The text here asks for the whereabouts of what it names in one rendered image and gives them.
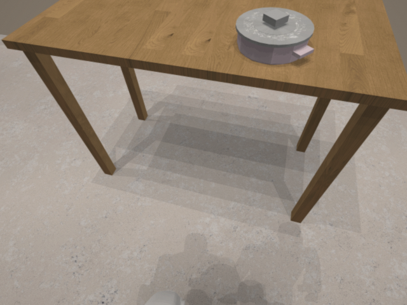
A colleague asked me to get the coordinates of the lid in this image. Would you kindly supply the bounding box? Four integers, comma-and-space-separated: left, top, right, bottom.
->
235, 7, 314, 48

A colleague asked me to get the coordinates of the table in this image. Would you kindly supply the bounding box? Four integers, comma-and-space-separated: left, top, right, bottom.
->
2, 0, 407, 223

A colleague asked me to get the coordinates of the pot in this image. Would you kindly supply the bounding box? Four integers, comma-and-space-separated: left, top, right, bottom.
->
237, 34, 314, 65

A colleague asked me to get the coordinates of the knob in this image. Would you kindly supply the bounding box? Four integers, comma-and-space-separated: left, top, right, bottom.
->
263, 9, 289, 27

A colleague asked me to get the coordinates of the left robot thigh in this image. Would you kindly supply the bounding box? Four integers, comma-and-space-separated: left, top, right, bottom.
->
145, 291, 185, 305

